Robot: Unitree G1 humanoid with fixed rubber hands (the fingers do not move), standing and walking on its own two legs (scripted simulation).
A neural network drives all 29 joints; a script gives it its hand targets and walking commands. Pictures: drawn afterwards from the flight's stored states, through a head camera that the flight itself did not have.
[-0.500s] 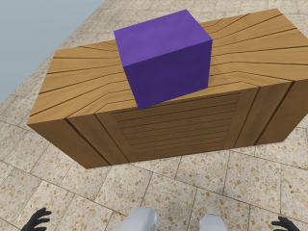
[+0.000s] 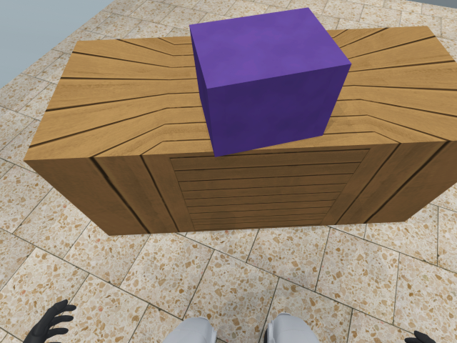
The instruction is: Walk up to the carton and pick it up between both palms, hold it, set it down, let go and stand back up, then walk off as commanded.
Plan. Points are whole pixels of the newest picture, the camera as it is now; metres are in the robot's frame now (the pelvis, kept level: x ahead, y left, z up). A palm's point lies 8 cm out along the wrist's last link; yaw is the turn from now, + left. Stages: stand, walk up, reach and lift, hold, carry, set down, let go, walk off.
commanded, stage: walk up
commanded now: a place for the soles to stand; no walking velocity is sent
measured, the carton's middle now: (260, 83) +0.70 -0.06 -0.03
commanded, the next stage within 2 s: none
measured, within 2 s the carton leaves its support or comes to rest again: neither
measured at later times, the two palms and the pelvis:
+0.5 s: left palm out of the picture +0.07 +0.32 -0.08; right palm out of the picture +0.08 -0.32 -0.10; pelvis -0.02 +0.00 -0.01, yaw +3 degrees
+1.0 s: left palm out of the picture +0.07 +0.35 -0.07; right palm out of the picture +0.09 -0.30 -0.11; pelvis -0.02 +0.02 -0.01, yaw +4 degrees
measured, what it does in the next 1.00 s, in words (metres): steps on the spot: left foot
